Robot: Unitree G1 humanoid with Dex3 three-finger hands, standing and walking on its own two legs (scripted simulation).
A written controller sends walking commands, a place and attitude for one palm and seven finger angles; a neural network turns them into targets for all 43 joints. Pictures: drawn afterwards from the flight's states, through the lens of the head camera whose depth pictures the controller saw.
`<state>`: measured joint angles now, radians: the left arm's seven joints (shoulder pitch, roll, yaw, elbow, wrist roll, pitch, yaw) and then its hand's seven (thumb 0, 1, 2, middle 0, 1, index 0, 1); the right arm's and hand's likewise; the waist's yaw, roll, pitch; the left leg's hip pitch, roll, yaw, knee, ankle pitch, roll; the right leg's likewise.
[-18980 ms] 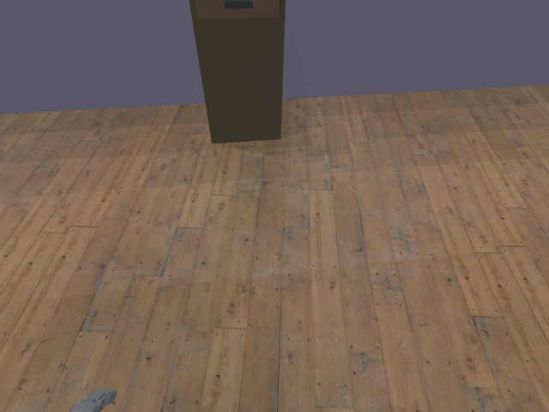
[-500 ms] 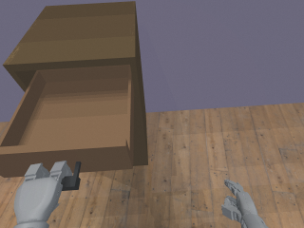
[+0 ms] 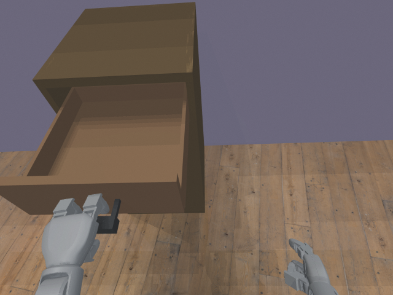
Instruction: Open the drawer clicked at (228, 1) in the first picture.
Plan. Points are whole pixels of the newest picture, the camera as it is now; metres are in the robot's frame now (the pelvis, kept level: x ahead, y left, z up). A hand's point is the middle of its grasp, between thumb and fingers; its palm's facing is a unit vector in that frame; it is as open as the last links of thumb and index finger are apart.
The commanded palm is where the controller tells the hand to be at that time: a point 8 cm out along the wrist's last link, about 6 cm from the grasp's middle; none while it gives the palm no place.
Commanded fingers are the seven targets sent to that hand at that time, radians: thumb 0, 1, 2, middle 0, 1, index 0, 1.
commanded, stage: open the thumb to release the handle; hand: left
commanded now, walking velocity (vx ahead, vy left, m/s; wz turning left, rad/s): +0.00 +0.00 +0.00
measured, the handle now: (89, 214) +0.25 +0.26 +0.02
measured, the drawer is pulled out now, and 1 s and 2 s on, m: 0.30 0.29 0.29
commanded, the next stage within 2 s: lift the hand off the handle in 0.16 s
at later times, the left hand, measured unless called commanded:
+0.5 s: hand (85, 242) +0.20 +0.25 +0.01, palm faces +0.02 -0.02 -1.00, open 13.8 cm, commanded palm +0.18 +0.26 +0.06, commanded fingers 0.00 -0.50 0.30 -0.30 -1.20 -0.30 -1.20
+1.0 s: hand (72, 228) +0.21 +0.26 +0.05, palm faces +0.03 -0.03 -1.00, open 13.2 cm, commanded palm +0.19 +0.26 +0.12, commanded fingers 0.00 -0.50 0.30 -0.30 -1.20 -0.30 -1.20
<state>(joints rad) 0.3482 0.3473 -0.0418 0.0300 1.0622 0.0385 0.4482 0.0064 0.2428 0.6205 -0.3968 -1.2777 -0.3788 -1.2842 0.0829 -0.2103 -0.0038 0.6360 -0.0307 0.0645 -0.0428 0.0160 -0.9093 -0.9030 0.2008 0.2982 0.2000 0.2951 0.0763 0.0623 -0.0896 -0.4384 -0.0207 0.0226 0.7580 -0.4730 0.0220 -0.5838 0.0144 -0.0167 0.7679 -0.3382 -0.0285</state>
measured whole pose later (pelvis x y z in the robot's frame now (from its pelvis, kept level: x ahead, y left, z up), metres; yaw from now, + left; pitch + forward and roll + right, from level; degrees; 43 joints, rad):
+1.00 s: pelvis -0.02 -0.01 +0.02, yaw +1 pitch +4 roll +1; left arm 0.18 0.43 -0.03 0.07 1.01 0.01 0.30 0.00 -0.49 0.30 -0.34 -1.21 -0.42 -1.24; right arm 0.09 -0.24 -0.01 0.66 -0.01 0.03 -0.09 0.02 -0.91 -0.90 0.20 0.30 0.20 0.30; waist 0.10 0.07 -0.04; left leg -0.31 -0.03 0.00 0.62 -0.38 0.02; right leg -0.45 0.00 -0.03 0.64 -0.26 -0.03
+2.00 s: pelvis -0.01 +0.01 +0.04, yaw +2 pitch -2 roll +0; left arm 0.14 0.53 0.01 -0.31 0.86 0.14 -0.07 0.00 -0.49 0.30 -0.31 -1.20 -0.32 -1.20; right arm 0.06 -0.26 0.05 0.62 0.02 0.11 0.00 0.02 -0.91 -0.90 0.20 0.30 0.20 0.29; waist 0.13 0.13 0.02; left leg -0.07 -0.04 -0.01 0.38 -0.27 0.03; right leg -0.20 0.00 -0.04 0.39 -0.16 -0.01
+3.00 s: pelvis +0.00 -0.01 +0.03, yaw +3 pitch -5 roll -1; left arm 0.43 0.33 0.29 -0.46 -0.04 -0.16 0.09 0.00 -0.03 0.51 -0.27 -0.89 -0.28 -0.90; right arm 0.19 -0.22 0.03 0.65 -0.02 -0.15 -0.07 0.02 -0.91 -0.90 0.20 0.30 0.20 0.30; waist 0.06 0.07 0.06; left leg -0.01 0.00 -0.03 0.39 -0.30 0.00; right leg -0.12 0.03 -0.07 0.37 -0.17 -0.04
